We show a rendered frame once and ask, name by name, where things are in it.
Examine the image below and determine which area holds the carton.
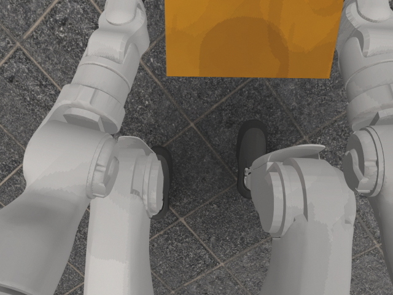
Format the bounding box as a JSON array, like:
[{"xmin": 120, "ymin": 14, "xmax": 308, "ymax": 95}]
[{"xmin": 165, "ymin": 0, "xmax": 344, "ymax": 79}]

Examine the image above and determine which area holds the robot left foot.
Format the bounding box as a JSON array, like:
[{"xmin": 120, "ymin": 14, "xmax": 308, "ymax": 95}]
[{"xmin": 150, "ymin": 146, "xmax": 173, "ymax": 220}]

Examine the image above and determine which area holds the robot right forearm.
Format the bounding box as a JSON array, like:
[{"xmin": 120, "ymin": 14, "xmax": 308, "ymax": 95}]
[{"xmin": 335, "ymin": 0, "xmax": 393, "ymax": 132}]

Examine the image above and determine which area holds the robot right upper arm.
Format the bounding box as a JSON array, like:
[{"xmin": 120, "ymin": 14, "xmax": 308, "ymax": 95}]
[{"xmin": 342, "ymin": 125, "xmax": 393, "ymax": 285}]

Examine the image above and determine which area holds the robot left upper arm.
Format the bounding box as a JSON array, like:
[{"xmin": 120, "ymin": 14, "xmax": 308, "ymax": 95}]
[{"xmin": 0, "ymin": 120, "xmax": 119, "ymax": 295}]

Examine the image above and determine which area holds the robot left forearm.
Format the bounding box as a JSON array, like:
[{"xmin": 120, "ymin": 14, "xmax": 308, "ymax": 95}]
[{"xmin": 23, "ymin": 0, "xmax": 150, "ymax": 180}]

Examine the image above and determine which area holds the right robot shin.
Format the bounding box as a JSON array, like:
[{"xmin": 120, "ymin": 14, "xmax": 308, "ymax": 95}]
[{"xmin": 244, "ymin": 144, "xmax": 356, "ymax": 225}]

